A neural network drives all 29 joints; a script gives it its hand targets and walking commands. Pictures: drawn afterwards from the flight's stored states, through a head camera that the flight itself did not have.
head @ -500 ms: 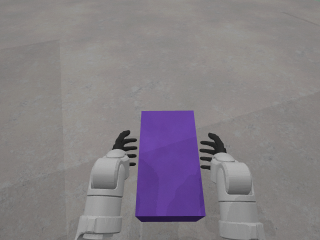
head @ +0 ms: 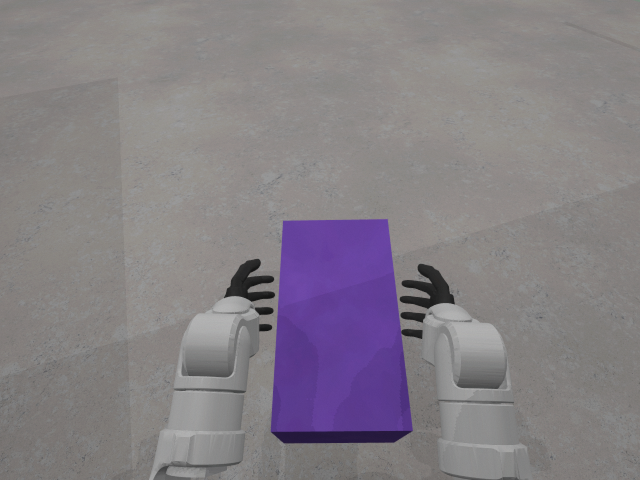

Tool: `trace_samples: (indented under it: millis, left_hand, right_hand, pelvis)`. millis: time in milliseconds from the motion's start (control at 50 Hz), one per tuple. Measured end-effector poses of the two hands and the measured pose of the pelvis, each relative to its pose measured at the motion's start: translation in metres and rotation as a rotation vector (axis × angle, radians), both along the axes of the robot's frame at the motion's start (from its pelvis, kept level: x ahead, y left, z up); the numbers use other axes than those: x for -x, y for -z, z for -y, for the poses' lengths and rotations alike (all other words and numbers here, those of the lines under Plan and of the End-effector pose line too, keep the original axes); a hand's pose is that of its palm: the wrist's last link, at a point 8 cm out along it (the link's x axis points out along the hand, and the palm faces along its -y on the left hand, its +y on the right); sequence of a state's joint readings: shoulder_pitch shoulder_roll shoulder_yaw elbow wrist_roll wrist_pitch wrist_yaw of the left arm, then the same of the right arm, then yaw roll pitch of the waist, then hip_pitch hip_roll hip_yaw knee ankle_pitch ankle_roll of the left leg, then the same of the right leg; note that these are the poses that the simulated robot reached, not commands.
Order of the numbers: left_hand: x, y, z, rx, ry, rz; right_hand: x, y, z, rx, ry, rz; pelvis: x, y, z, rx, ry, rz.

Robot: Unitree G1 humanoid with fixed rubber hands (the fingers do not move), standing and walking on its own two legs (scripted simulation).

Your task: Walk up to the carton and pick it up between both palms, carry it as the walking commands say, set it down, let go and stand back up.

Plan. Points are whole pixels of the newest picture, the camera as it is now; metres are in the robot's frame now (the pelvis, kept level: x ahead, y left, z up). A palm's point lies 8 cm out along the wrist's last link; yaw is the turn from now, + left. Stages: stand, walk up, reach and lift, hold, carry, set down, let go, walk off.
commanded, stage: carry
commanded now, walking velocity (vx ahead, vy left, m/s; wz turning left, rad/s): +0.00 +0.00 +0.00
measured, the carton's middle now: (337, 328) +0.34 +0.00 -0.02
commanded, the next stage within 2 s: none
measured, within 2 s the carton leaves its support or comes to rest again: neither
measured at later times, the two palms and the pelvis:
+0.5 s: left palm (233, 301) +0.31 +0.13 +0.09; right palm (434, 303) +0.31 -0.12 +0.10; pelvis +0.02 +0.00 +0.00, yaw +1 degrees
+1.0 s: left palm (236, 196) +0.52 +0.16 +0.08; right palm (381, 196) +0.53 -0.07 +0.09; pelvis +0.21 +0.04 +0.01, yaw +0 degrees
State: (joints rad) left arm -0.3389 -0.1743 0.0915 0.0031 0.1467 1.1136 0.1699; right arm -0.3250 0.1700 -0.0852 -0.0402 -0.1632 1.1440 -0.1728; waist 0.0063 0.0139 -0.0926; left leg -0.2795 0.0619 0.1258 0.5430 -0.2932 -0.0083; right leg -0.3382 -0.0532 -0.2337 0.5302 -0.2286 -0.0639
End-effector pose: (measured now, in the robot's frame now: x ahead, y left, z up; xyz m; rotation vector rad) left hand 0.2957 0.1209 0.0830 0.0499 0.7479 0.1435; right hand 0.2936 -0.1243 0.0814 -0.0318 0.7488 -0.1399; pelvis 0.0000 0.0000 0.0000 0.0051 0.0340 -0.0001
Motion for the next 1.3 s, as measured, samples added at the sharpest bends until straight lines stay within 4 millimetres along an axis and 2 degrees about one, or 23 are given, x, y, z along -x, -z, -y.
trace_samples:
  millis: [300, 360, 460, 560, 640, 800, 920, 960, 1040, 1100, 1180, 1260, 1300]
  left_hand:
    - [-0.001, 0.0, 0.002, -0.001, 0.002, -0.004]
    - [0.002, -0.006, 0.002, -0.004, -0.003, 0.014]
    - [-0.004, -0.011, -0.002, 0.014, -0.001, 0.004]
    - [-0.023, -0.012, -0.012, -0.007, -0.03, -0.029]
    - [-0.051, -0.014, -0.018, -0.042, -0.082, -0.052]
    - [-0.12, -0.013, -0.027, -0.052, -0.169, -0.094]
    - [-0.183, -0.006, -0.044, -0.034, -0.182, -0.071]
    - [-0.205, -0.004, -0.045, -0.026, -0.156, -0.081]
    - [-0.249, 0.0, -0.041, 0.006, -0.094, -0.119]
    - [-0.284, 0.001, -0.038, 0.012, -0.081, -0.101]
    - [-0.335, 0.001, -0.036, 0.018, -0.092, -0.045]
    - [-0.386, 0.007, -0.035, 0.014, -0.132, -0.002]
    - [-0.408, 0.011, -0.034, -0.003, -0.142, -0.03]
  right_hand:
    - [-0.001, 0.0, 0.002, -0.003, 0.003, 0.0]
    - [0.001, -0.007, 0.001, 0.004, 0.007, 0.018]
    - [-0.007, -0.014, -0.003, 0.02, 0.002, 0.007]
    - [-0.031, -0.018, -0.016, 0.046, -0.008, -0.022]
    - [-0.063, -0.02, -0.027, 0.057, -0.017, -0.04]
    - [-0.141, -0.015, -0.04, 0.057, 0.001, -0.077]
    - [-0.2, -0.008, -0.056, 0.03, 0.019, -0.056]
    - [-0.216, -0.006, -0.056, 0.029, 0.026, -0.067]
    - [-0.251, -0.004, -0.05, 0.036, 0.062, -0.108]
    - [-0.286, -0.006, -0.047, 0.032, 0.079, -0.092]
    - [-0.343, -0.007, -0.044, 0.013, 0.06, -0.038]
    - [-0.405, 0.004, -0.041, -0.013, -0.003, 0.001]
    - [-0.428, 0.011, -0.04, -0.022, -0.021, -0.029]
  pelvis:
    - [-0.001, 0.0, 0.001, 0.0, 0.001, 0.001]
    - [-0.003, 0.001, 0.001, 0.003, 0.0, 0.0]
    - [-0.016, 0.0, 0.0, 0.01, -0.016, -0.007]
    - [-0.039, -0.002, -0.007, 0.004, -0.021, -0.011]
    - [-0.065, -0.001, -0.01, -0.01, -0.018, -0.014]
    - [-0.122, -0.002, -0.01, 0.002, -0.064, -0.029]
    - [-0.174, 0.005, -0.031, -0.021, -0.019, -0.015]
    - [-0.193, 0.0, -0.037, -0.013, -0.005, -0.015]
    - [-0.232, -0.011, -0.041, 0.018, -0.007, -0.034]
    - [-0.264, -0.013, -0.04, 0.031, -0.01, -0.037]
    - [-0.316, -0.005, -0.031, 0.037, -0.021, -0.024]
    - [-0.377, 0.015, -0.016, 0.029, -0.049, 0.008]
    - [-0.399, 0.011, -0.012, 0.038, -0.059, 0.0]
